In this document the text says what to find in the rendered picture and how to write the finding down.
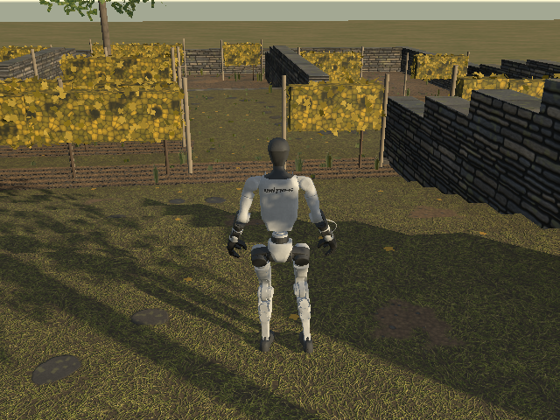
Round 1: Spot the left robot forearm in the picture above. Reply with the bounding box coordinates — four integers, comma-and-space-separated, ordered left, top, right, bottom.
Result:
229, 210, 246, 242

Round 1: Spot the right robot hand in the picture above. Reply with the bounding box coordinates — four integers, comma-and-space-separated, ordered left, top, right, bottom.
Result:
318, 235, 337, 256

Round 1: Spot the left robot hand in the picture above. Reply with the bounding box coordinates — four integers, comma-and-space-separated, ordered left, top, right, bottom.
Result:
227, 239, 247, 258

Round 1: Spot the robot left upper arm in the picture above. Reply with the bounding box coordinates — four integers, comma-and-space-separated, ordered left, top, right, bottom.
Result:
236, 176, 261, 223

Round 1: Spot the robot left shin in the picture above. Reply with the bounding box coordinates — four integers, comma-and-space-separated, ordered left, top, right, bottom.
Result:
257, 285, 272, 340

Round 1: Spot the right robot forearm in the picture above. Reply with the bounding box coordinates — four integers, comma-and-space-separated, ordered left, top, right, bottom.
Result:
315, 209, 333, 242

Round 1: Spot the robot right upper arm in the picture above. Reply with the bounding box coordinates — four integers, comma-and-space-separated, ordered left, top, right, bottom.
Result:
297, 176, 323, 223

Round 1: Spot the left robot thigh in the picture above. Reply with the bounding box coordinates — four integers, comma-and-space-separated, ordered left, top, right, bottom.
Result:
251, 244, 274, 301

